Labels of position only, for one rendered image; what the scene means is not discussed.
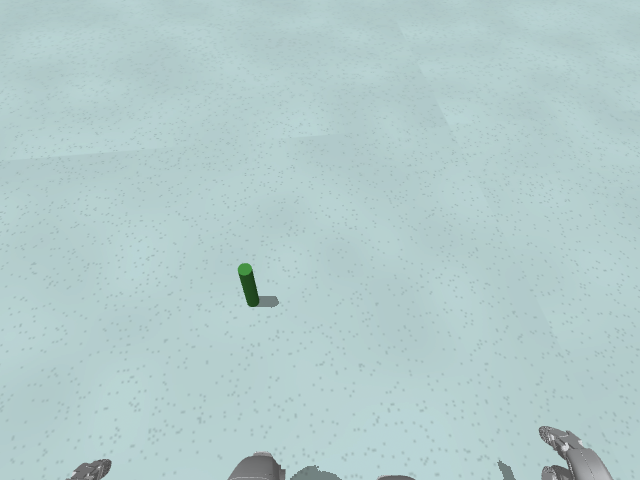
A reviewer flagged can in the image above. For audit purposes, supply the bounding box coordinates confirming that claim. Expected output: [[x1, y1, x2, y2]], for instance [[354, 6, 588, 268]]
[[238, 263, 259, 307]]

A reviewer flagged right robot hand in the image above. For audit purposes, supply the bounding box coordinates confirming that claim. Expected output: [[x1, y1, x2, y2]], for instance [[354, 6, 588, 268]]
[[539, 426, 613, 480]]

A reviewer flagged left robot hand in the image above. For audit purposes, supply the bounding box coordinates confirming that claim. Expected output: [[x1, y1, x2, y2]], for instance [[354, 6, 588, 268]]
[[65, 459, 111, 480]]

